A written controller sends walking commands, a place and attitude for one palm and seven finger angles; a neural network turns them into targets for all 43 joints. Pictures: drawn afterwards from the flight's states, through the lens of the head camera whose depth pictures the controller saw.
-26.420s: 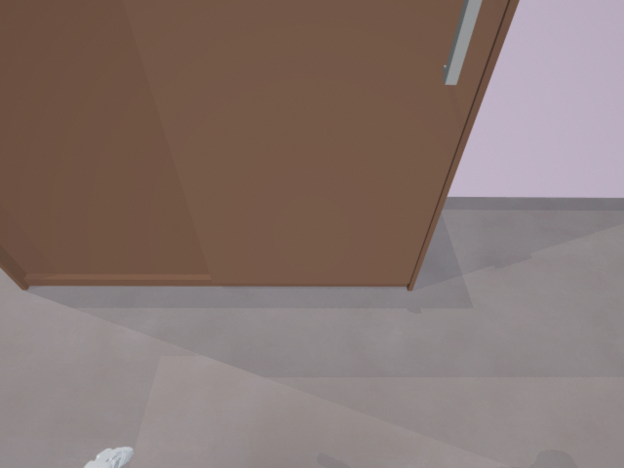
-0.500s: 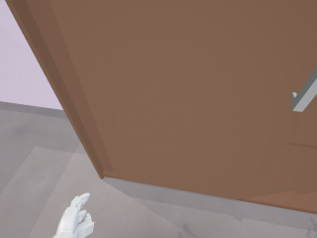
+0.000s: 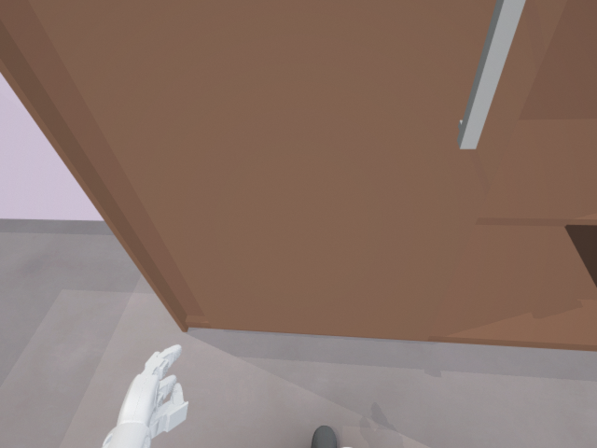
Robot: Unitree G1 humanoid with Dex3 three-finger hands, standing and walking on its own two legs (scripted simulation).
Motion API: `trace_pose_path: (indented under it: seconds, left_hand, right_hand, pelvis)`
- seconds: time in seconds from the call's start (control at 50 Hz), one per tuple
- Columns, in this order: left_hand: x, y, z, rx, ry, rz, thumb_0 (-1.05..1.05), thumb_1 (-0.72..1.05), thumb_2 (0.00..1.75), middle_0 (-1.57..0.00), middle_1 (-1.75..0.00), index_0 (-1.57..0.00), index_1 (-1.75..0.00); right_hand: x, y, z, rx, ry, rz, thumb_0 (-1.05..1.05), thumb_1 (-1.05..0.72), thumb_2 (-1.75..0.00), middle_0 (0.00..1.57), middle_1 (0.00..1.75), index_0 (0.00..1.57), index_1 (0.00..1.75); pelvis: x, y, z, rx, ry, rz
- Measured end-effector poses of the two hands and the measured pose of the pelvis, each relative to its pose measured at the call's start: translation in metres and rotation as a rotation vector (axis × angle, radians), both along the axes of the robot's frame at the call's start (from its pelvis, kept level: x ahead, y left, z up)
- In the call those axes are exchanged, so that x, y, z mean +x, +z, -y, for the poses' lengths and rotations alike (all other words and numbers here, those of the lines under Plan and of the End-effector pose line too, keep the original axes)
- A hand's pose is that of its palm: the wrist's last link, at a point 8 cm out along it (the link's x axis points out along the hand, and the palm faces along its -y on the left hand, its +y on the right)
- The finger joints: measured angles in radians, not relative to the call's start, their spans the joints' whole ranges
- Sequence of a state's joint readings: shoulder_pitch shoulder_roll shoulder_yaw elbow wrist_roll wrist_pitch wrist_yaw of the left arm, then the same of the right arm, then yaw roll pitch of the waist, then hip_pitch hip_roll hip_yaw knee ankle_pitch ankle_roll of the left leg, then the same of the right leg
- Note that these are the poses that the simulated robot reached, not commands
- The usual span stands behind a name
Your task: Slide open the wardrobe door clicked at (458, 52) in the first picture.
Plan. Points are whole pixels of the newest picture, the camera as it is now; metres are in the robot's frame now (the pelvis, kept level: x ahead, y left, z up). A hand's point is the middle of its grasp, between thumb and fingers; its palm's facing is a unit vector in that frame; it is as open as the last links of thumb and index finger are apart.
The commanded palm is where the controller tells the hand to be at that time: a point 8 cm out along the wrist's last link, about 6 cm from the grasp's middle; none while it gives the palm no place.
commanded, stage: stop stepping back and stand still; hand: right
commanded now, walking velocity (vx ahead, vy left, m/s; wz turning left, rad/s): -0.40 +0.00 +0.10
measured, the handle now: (488, 53) +0.57 -0.26 +0.25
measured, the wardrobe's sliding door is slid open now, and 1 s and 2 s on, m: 0.62 0.62 0.62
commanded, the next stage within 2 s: let the arm hang, fingers relaxed in 1.24 s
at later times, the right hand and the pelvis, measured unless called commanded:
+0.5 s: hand out of the picture +0.04 -0.38 +0.21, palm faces +0.43 +0.82 -0.38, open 7.4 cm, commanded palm +0.00 -0.42 +0.19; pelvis -0.16 -0.13 -0.01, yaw +4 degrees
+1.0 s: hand out of the picture -0.05 -0.47 +0.18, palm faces +0.49 +0.81 -0.32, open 7.4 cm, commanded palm -0.10 -0.50 +0.19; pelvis -0.25 -0.21 +0.00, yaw +3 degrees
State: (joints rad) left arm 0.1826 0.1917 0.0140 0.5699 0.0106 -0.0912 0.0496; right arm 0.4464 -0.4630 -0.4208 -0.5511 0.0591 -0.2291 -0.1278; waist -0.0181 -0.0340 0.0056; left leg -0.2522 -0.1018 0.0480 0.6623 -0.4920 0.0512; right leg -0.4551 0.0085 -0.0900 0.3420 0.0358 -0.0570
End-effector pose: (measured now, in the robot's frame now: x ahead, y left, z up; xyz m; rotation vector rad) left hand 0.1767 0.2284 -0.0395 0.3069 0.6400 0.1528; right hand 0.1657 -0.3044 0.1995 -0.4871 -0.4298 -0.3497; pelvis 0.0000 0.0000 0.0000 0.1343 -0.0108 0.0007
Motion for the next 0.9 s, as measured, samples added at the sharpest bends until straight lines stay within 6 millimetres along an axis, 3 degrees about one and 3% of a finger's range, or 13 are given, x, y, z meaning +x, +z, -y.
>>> trace_pose_path:
  seconds: [0.1,0.2,0.28,0.36,0.42,0.5,0.56,0.62,0.68,0.76,0.82,0.9]
  left_hand:
    - [-0.031,-0.011,0.019,0.002,-0.006,-0.017,0.01,0.9,0.9,-0.2,-0.3,-0.21,-0.3]
    - [-0.073,-0.024,0.043,0.041,0.026,-0.035,0.01,0.9,0.9,-0.2,-0.3,-0.21,-0.3]
    - [-0.12,-0.022,0.071,-0.03,0.063,-0.052,0.01,0.9,0.9,-0.2,-0.3,-0.2,-0.3]
    - [-0.169,-0.009,0.096,-0.093,0.084,-0.084,0.01,0.9,0.9,-0.2,-0.3,-0.21,-0.3]
    - [-0.194,-0.022,0.103,-0.091,0.088,-0.09,0.01,0.9,0.9,-0.2,-0.3,-0.21,-0.3]
    - [-0.225,-0.036,0.118,-0.045,0.103,-0.158,0.01,0.9,0.9,-0.2,-0.3,-0.21,-0.3]
    - [-0.24,-0.042,0.13,-0.012,0.118,-0.121,0.01,0.9,0.9,-0.2,-0.3,-0.21,-0.3]
    - [-0.257,-0.04,0.151,-0.038,0.143,-0.085,0.01,0.9,0.9,-0.2,-0.3,-0.2,-0.3]
    - [-0.276,-0.03,0.175,-0.089,0.125,-0.081,0.01,0.9,0.9,-0.2,-0.3,-0.2,-0.3]
    - [-0.294,-0.021,0.197,-0.121,0.086,-0.11,0.01,0.9,0.9,-0.2,-0.3,-0.21,-0.3]
    - [-0.298,-0.024,0.201,-0.127,0.071,-0.113,0.01,0.9,0.9,-0.2,-0.3,-0.21,-0.3]
    - [-0.299,-0.038,0.196,-0.1,0.068,-0.126,0.01,0.9,0.9,-0.2,-0.3,-0.21,-0.3]
  right_hand:
    - [-0.041,-0.005,0.016,-0.025,0.034,0.055,0.02,-0.89,-0.9,0.21,0.3,0.21,0.3]
    - [-0.046,-0.022,0.047,0.071,0.042,0.147,0.01,-0.89,-0.9,0.21,0.3,0.21,0.3]
    - [-0.057,-0.017,0.064,0.098,0.061,0.094,0.02,-0.89,-0.9,0.21,0.3,0.21,0.3]
    - [-0.103,0.006,0.067,0.048,0.108,0.003,0.02,-0.89,-0.9,0.21,0.3,0.21,0.3]
    - [-0.148,0.014,0.075,-0.083,0.114,0.024,0.02,-0.89,-0.9,0.21,0.3,0.21,0.3]
    - [-0.168,0.017,0.118,-0.067,0.037,0.119,0.01,-0.89,-0.9,0.22,0.3,0.22,0.3]
    - [-0.172,0.001,0.155,0.037,-0.051,0.126,0.01,-0.89,-0.9,0.21,0.3,0.22,0.3]
    - [-0.182,-0.013,0.173,0.069,-0.057,0.067,0.01,-0.89,-0.9,0.21,0.3,0.21,0.3]
    - [-0.199,-0.012,0.172,0.06,-0.013,-0.001,0.02,-0.9,-0.9,0.21,0.3,0.21,0.3]
    - [-0.228,0.006,0.163,0.014,0.04,-0.025,0.02,-0.89,-0.9,0.21,0.3,0.21,0.3]
    - [-0.246,0.016,0.168,-0.057,0.015,-0.035,0.02,-0.89,-0.9,0.21,0.3,0.21,0.3]
    - [-0.258,0.011,0.186,-0.059,-0.051,-0.019,0.02,-0.89,-0.9,0.21,0.3,0.21,0.3]
  pelvis:
    - [-0.027,-0.012,0.022,-0.028,0.058,0.04]
    - [-0.057,-0.028,0.052,-0.027,0.044,0.068]
    - [-0.092,-0.016,0.068,-0.026,0.054,0.093]
    - [-0.116,0.007,0.086,-0.017,0.034,0.065]
    - [-0.136,-0.008,0.1,-0.128,0.1,0.013]
    - [-0.161,-0.01,0.127,-0.104,0.074,0.032]
    - [-0.177,-0.018,0.153,-0.085,0.039,0.031]
    - [-0.199,-0.018,0.169,-0.111,0.049,0.067]
    - [-0.214,-0.005,0.175,-0.101,0.052,0.072]
    - [-0.227,0.01,0.181,-0.061,0.056,0.053]
    - [-0.236,0.009,0.183,-0.064,0.042,0.031]
    - [-0.252,-0.002,0.192,-0.082,0.051,0.036]
